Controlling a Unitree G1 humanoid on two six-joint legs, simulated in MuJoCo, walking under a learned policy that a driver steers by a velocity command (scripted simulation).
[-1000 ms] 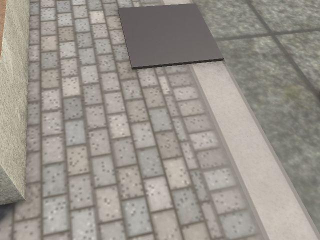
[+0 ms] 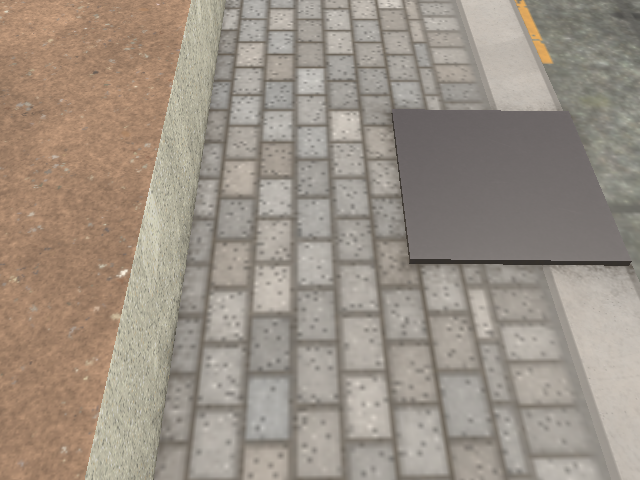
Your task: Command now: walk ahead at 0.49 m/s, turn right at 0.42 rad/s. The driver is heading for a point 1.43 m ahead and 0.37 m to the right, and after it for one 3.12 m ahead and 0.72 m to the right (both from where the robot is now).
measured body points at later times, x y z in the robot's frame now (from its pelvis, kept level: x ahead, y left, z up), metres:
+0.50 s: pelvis +0.28 -0.07 +0.00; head +0.32 -0.10 +0.45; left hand +0.44 +0.18 -0.10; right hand +0.41 -0.38 -0.09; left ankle +0.46 +0.10 -0.67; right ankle +0.26 -0.13 -0.75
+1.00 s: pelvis +0.56 -0.11 +0.00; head +0.59 -0.12 +0.45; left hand +0.85 +0.02 -0.09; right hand +0.44 -0.37 -0.12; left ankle +0.59 +0.00 -0.75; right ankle +0.55 -0.29 -0.68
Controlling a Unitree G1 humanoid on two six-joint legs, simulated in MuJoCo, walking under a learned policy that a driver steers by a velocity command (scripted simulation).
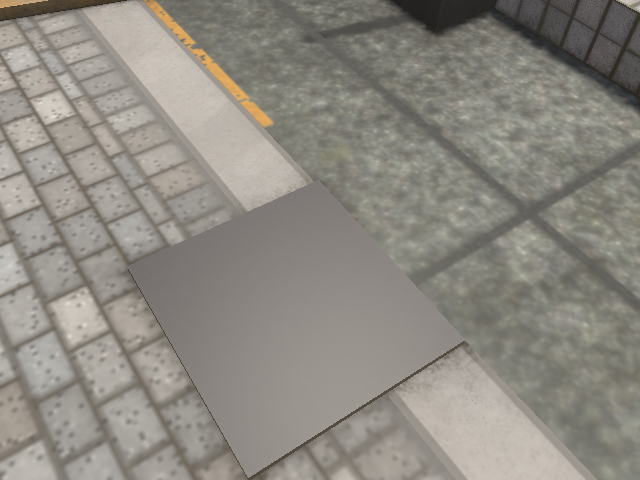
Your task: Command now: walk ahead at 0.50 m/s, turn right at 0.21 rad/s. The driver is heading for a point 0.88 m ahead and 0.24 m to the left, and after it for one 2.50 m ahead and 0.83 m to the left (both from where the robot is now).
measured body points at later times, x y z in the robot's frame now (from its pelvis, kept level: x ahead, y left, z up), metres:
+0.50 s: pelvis +0.26 -0.05 +0.00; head +0.29 -0.06 +0.45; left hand +0.28 +0.24 -0.11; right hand +0.45 -0.31 -0.11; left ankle +0.34 +0.13 -0.67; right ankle +0.24 -0.15 -0.75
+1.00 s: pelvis +0.51 +0.05 +0.02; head +0.54 +0.08 +0.47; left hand +0.60 +0.38 -0.06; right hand +0.70 -0.17 -0.09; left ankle +0.50 +0.13 -0.73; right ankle +0.69 -0.07 -0.67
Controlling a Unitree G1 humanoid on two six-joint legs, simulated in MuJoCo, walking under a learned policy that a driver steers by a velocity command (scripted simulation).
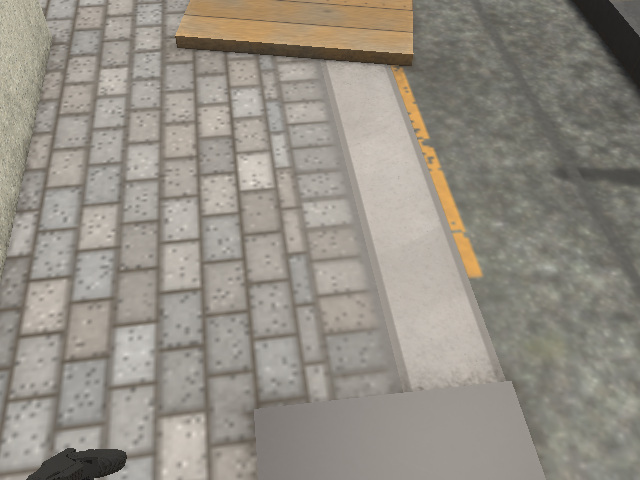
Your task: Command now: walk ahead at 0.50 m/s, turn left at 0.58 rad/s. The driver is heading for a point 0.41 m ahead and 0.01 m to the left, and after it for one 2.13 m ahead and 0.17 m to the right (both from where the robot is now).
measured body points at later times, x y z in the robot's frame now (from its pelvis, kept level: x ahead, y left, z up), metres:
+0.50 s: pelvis +0.26 -0.05 +0.00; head +0.29 -0.05 +0.45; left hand +0.20 +0.23 -0.12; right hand +0.51 -0.25 -0.09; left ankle +0.33 +0.13 -0.69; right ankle +0.25 -0.16 -0.75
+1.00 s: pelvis +0.50 +0.06 -0.02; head +0.52 +0.07 +0.43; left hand +0.65 +0.35 -0.12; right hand +0.56 -0.22 -0.14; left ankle +0.44 +0.16 -0.76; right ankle +0.63 -0.09 -0.68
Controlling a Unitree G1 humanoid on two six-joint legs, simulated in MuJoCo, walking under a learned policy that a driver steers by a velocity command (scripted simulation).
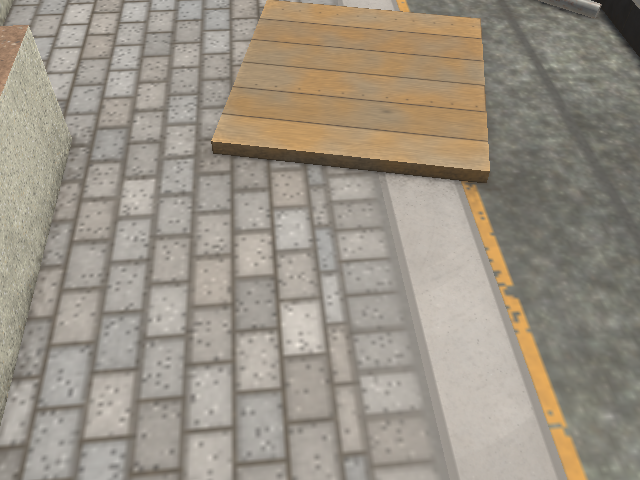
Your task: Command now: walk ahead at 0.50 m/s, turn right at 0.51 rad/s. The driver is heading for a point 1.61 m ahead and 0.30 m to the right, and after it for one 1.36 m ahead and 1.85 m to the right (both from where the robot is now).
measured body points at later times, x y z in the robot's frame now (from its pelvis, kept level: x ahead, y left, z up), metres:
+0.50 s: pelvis +0.27 -0.07 +0.00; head +0.30 -0.09 +0.45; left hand +0.42 +0.18 -0.10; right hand +0.37 -0.38 -0.09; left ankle +0.45 +0.09 -0.67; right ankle +0.25 -0.14 -0.74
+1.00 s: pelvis +0.54 -0.11 +0.00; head +0.57 -0.11 +0.45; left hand +0.83 +0.03 -0.09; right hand +0.42 -0.36 -0.12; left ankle +0.56 +0.00 -0.74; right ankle +0.57 -0.30 -0.69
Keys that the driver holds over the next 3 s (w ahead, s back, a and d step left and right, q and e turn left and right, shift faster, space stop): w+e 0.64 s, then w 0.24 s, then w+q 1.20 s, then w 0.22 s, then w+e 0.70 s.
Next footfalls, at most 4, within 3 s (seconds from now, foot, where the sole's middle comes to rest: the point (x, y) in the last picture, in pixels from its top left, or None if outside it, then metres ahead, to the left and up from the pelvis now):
0.22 right None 0.28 -0.14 -0.78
0.70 left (321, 432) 0.60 -0.02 -0.78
1.18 right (467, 377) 0.71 -0.36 -0.78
1.68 left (368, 265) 1.04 -0.16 -0.78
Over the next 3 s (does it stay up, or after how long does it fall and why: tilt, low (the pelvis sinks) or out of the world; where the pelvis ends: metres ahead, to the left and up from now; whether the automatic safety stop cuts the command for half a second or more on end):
stays up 1.54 -0.26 0.03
